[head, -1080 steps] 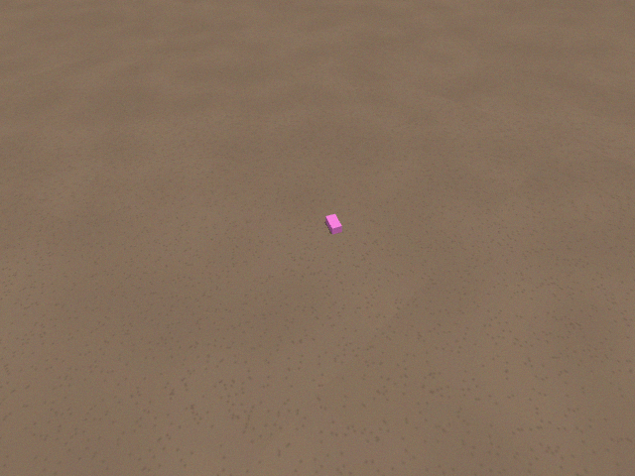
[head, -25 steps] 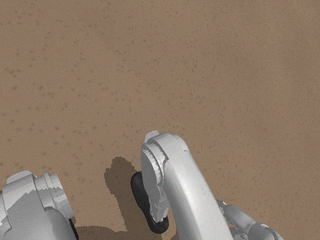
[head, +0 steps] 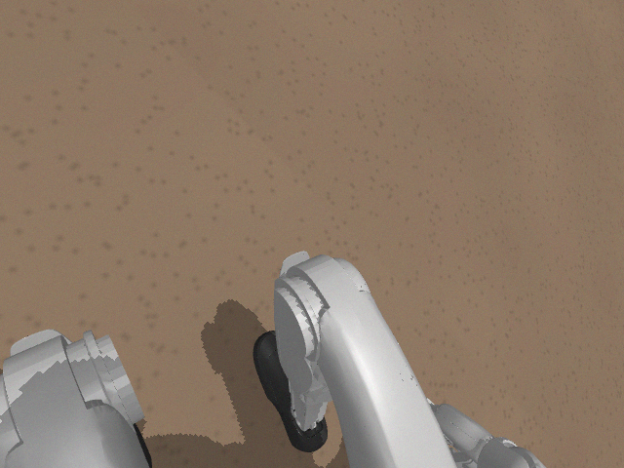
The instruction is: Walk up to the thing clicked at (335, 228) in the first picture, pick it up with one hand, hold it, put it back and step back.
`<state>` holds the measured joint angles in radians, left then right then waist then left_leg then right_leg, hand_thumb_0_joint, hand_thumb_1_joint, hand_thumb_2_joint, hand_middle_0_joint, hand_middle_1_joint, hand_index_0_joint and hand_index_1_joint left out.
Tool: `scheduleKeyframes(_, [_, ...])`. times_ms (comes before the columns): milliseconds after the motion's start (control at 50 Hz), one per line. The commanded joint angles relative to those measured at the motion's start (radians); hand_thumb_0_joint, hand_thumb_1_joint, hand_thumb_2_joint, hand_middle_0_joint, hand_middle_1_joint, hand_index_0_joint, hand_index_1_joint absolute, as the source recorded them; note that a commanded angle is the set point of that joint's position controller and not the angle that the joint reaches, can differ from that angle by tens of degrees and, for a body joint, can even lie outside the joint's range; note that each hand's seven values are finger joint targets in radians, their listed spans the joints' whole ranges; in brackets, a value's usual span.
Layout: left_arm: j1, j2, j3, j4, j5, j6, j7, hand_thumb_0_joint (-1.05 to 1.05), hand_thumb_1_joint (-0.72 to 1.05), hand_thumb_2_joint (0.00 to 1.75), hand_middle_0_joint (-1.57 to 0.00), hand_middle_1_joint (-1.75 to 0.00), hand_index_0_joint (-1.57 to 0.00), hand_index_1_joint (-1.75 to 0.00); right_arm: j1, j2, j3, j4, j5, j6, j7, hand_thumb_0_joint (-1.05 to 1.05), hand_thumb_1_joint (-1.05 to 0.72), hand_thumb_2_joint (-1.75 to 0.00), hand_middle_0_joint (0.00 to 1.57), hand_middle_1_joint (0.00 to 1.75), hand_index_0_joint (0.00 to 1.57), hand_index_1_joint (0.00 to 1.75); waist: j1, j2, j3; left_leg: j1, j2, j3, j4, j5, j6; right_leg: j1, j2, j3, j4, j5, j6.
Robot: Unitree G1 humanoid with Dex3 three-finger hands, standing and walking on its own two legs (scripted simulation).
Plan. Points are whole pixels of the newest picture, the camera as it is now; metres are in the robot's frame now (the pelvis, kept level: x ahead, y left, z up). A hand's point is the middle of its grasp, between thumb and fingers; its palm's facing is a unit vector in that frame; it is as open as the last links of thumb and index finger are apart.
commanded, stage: close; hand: left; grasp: from above
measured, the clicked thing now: out of the picture +0.42 +0.35 -0.28
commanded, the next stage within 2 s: settle in 1.08 s
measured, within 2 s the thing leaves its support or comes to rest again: leaves its support in 1.46 s
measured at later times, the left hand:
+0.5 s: hand out of the picture +0.40 +0.33 -0.25, palm faces -0.44 -0.16 -0.88, open 8.2 cm
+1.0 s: hand out of the picture +0.41 +0.35 -0.24, palm faces -0.43 -0.17 -0.89, open 7.5 cm
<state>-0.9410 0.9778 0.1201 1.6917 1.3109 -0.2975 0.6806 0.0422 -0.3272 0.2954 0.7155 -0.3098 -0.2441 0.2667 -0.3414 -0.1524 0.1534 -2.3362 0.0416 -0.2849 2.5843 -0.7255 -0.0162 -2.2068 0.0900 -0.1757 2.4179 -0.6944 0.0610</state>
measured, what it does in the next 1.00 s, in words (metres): stands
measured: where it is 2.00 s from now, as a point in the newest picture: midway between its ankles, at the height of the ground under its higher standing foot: (225, 452)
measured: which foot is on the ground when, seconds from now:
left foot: down 0.00-1.00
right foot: down 0.00-1.00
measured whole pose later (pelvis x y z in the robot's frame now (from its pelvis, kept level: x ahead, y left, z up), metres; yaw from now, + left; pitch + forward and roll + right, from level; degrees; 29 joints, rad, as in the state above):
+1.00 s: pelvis +0.00 +0.00 +0.00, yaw +0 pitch +26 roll -14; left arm -0.96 1.01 0.14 1.71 1.27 -0.27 0.62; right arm 0.04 -0.35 0.29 0.70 -0.30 -0.24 0.25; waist -0.35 -0.15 0.16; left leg -2.34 0.04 -0.28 2.58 -0.71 -0.01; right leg -2.21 0.09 -0.17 2.41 -0.69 0.06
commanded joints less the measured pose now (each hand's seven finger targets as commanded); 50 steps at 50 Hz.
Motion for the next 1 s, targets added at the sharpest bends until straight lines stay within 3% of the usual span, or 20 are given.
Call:
scheduleKeyframes(0, [-0.233,0.27,0.031,-0.077,-0.01,0.033,0.051,0.0,0.16,0.49,-0.58,-0.55,-0.6,-0.53,0.156,-0.342,-0.101,-0.001,0.016,-0.005,-0.007,0.0,-0.88,-0.9,0.2,0.3,0.2,0.3,-0.029,0.514,-0.607,0.47,0.019,0.122,-0.259,0.221,0.019,0.3,0.032,-0.11,-0.2,0.274,-0.075])
scheduleKeyframes(40, [-0.238,0.23,0.0,-0.07,-0.024,0.047,0.039,0.0,0.15,0.48,-0.58,-0.53,-0.6,-0.51,0.138,-0.335,-0.105,-0.013,0.019,-0.015,-0.007,0.0,-0.89,-0.9,0.2,0.3,0.2,0.3,-0.034,0.521,-0.59,0.462,0.02,0.129,-0.257,0.2,0.021,0.296,0.033,-0.101,-0.211,0.258,-0.074])
scheduleKeyframes(60, [-0.232,0.264,0.031,-0.068,-0.036,0.052,0.035,0.0,0.16,0.47,-0.59,-0.53,-0.61,-0.5,0.158,-0.345,-0.106,0.0,0.019,-0.017,-0.008,0.0,-0.89,-0.9,0.2,0.3,0.2,0.3,-0.034,0.503,-0.598,0.46,0.021,0.123,-0.261,0.207,0.022,0.298,0.032,-0.109,-0.212,0.261,-0.072])
scheduleKeyframes(140, [-0.218,0.283,0.054,-0.046,-0.042,0.056,0.005,0.0,0.23,0.41,-0.64,-0.5,-0.66,-0.47,0.178,-0.335,-0.106,-0.009,0.023,-0.01,-0.012,0.0,-0.89,-0.9,0.2,0.3,0.2,0.3,-0.03,0.484,-0.612,0.436,0.021,0.125,-0.258,0.208,0.026,0.33,0.031,-0.096,-0.217,0.261,-0.072])
scheduleKeyframes(220, [-0.229,0.248,0.018,-0.053,-0.059,0.032,-0.042,0.0,0.27,0.37,-0.66,-0.48,-0.69,-0.45,0.168,-0.325,-0.098,-0.01,0.025,-0.004,-0.019,0.0,-0.89,-0.9,0.2,0.3,0.2,0.3,-0.048,0.503,-0.596,0.451,0.021,0.115,-0.264,0.197,0.022,0.305,0.027,-0.11,-0.21,0.251,-0.073])
scheduleKeyframes(260, [-0.227,0.249,0.013,-0.072,-0.065,0.011,-0.05,0.0,0.3,0.34,-0.68,-0.47,-0.71,-0.43,0.16,-0.324,-0.098,-0.014,0.031,0.006,-0.027,0.0,-0.89,-0.9,0.2,0.3,0.2,0.3,-0.035,0.482,-0.604,0.442,0.022,0.114,-0.264,0.193,0.023,0.319,0.03,-0.106,-0.218,0.25,-0.073])
scheduleKeyframes(300, [-0.221,0.235,-0.003,-0.075,-0.061,-0.009,-0.054,0.0,0.35,0.32,-0.71,-0.45,-0.75,-0.41,0.165,-0.321,-0.086,-0.017,0.025,0.011,-0.028,0.0,-0.89,-0.9,0.2,0.3,0.2,0.3,-0.043,0.485,-0.601,0.455,0.019,0.116,-0.256,0.207,0.023,0.324,0.026,-0.11,-0.212,0.264,-0.07])
scheduleKeyframes(340, [-0.205,0.248,0.01,-0.086,-0.05,-0.027,-0.041,0.0,0.38,0.32,-0.74,-0.44,-0.77,-0.4,0.163,-0.323,-0.088,-0.012,0.021,0.022,-0.035,0.0,-0.89,-0.9,0.2,0.3,0.2,0.3,-0.028,0.52,-0.628,0.487,0.022,0.116,-0.265,0.236,0.016,0.343,0.034,-0.11,-0.21,0.287,-0.074])
scheduleKeyframes(440, [-0.218,0.223,-0.007,-0.123,-0.032,-0.043,0.012,0.0,0.43,0.28,-0.78,-0.4,-0.81,-0.36,0.131,-0.337,-0.09,-0.008,0.01,0.019,-0.031,0.0,-0.88,-0.9,0.2,0.3,0.2,0.3,-0.033,0.53,-0.604,0.496,0.022,0.108,-0.275,0.215,0.01,0.299,0.034,-0.13,-0.197,0.26,-0.077])
scheduleKeyframes(520, [-0.213,0.217,-0.023,-0.103,-0.009,-0.008,0.065,0.0,0.52,0.24,-0.85,-0.33,-0.89,-0.29,0.133,-0.339,-0.093,0.002,0.007,0.011,-0.032,0.0,-0.88,-0.9,0.2,0.3,0.2,0.3,-0.03,0.519,-0.59,0.469,0.021,0.123,-0.28,0.18,0.014,0.309,0.041,-0.106,-0.227,0.236,-0.079])
scheduleKeyframes(640, [-0.243,0.215,-0.011,-0.111,-0.042,0.058,0.095,0.0,0.61,0.22,-0.93,-0.27,-0.96,-0.24,0.148,-0.338,-0.099,0.014,0.014,-0.009,-0.019,0.0,-0.88,-0.89,0.2,0.3,0.2,0.3,-0.036,0.506,-0.631,0.474,0.024,0.122,-0.271,0.212,0.019,0.317,0.038,-0.104,-0.231,0.271,-0.073])
scheduleKeyframes(680, [-0.241,0.272,0.027,-0.097,-0.039,0.073,0.085,0.0,0.63,0.22,-0.96,-0.26,-0.99,-0.24,0.137,-0.351,-0.102,-0.01,0.02,-0.015,-0.019,0.0,-0.89,-0.9,0.2,0.3,0.2,0.3,-0.031,0.508,-0.625,0.477,0.029,0.12,-0.272,0.214,0.018,0.321,0.037,-0.1,-0.222,0.275,-0.074])
scheduleKeyframes(700, [-0.252,0.273,0.03,-0.09,-0.039,0.078,0.079,0.0,0.64,0.23,-0.97,-0.27,-1.0,-0.24,0.136,-0.347,-0.104,-0.01,0.025,-0.014,-0.02,0.0,-0.89,-0.9,0.2,0.3,0.2,0.3,-0.026,0.511,-0.617,0.463,0.027,0.12,-0.279,0.2,0.017,0.313,0.035,-0.097,-0.22,0.258,-0.078])
scheduleKeyframes(720, [-0.255,0.234,0.002,-0.075,-0.044,0.081,0.065,0.0,0.66,0.21,-0.98,-0.26,-1.01,-0.23,0.135,-0.335,-0.101,-0.006,0.025,-0.018,-0.016,0.0,-0.89,-0.9,0.2,0.3,0.2,0.3,-0.031,0.525,-0.599,0.456,0.024,0.118,-0.28,0.196,0.015,0.293,0.028,-0.102,-0.212,0.249,-0.078])
scheduleKeyframes(760, [-0.217,0.278,0.045,-0.042,-0.054,0.087,0.042,0.0,0.68,0.2,-0.99,-0.26,-1.03,-0.23,0.147,-0.349,-0.109,-0.008,0.024,-0.02,-0.018,0.0,-0.89,-0.9,0.2,0.3,0.2,0.3,-0.034,0.508,-0.59,0.456,0.025,0.117,-0.277,0.181,0.017,0.3,0.032,-0.103,-0.217,0.241,-0.076])
scheduleKeyframes(800, [-0.248,0.262,0.024,-0.076,-0.058,0.078,0.009,0.0,0.69,0.18,-1.0,-0.26,-1.04,-0.22,0.142,-0.345,-0.105,-0.018,0.029,-0.024,-0.019,0.0,-0.89,-0.9,0.2,0.3,0.2,0.3,-0.027,0.539,-0.607,0.473,0.02,0.116,-0.29,0.2,0.013,0.295,0.027,-0.104,-0.206,0.249,-0.08])
scheduleKeyframes(820, [-0.225,0.295,0.051,-0.061,-0.06,0.073,0.001,0.0,0.71,0.18,-1.02,-0.26,-1.05,-0.22,0.143,-0.341,-0.106,0.001,0.028,-0.019,-0.019,0.0,-0.89,-0.9,0.2,0.3,0.2,0.3,-0.021,0.538,-0.609,0.472,0.024,0.11,-0.284,0.205,0.012,0.304,0.025,-0.106,-0.201,0.252,-0.079])
scheduleKeyframes(880, [-0.207,0.238,0.017,-0.048,-0.061,0.056,-0.033,0.0,0.76,0.19,-1.05,-0.27,-1.08,-0.23,0.158,-0.338,-0.103,-0.012,0.022,-0.009,-0.019,0.0,-0.89,-0.9,0.2,0.3,0.2,0.3,-0.043,0.526,-0.606,0.481,0.021,0.114,-0.278,0.232,0.012,0.321,0.03,-0.109,-0.204,0.28,-0.077])
scheduleKeyframes(920, [-0.203,0.259,0.023,-0.058,-0.063,0.035,-0.04,0.0,0.79,0.2,-1.07,-0.27,-1.11,-0.23,0.157,-0.335,-0.094,-0.012,0.023,0.001,-0.023,0.0,-0.89,-0.9,0.2,0.3,0.2,0.3,-0.03,0.524,-0.615,0.481,0.02,0.11,-0.284,0.243,0.013,0.323,0.03,-0.115,-0.208,0.286,-0.077])
scheduleKeyframes(980, [-0.203,0.251,0.016,-0.064,-0.058,0.01,-0.041,0.0,0.84,0.2,-1.11,-0.25,-1.15,-0.21,0.165,-0.334,-0.083,-0.018,0.016,0.019,-0.027,0.0,-0.88,-0.9,0.2,0.3,0.2,0.3,-0.035,0.521,-0.622,0.482,0.021,0.112,-0.275,0.26,0.016,0.34,0.033,-0.115,-0.214,0.307,-0.073])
